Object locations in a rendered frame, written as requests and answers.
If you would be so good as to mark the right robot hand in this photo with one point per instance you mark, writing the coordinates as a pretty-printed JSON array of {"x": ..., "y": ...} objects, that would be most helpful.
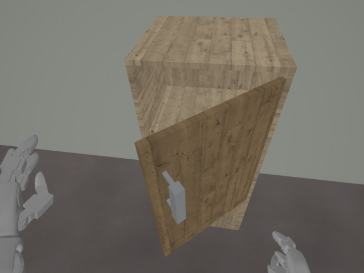
[{"x": 293, "y": 262}]

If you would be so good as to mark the handle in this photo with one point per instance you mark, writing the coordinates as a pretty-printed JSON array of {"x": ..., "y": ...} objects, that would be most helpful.
[{"x": 177, "y": 198}]

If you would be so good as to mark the cupboard door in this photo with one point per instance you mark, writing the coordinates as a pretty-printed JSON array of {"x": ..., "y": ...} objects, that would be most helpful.
[{"x": 214, "y": 155}]

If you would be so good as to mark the left robot hand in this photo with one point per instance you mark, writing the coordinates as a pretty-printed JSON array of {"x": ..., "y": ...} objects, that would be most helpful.
[{"x": 16, "y": 167}]

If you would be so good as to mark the left robot forearm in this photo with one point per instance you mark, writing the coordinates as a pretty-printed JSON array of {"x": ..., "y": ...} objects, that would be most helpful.
[{"x": 11, "y": 260}]

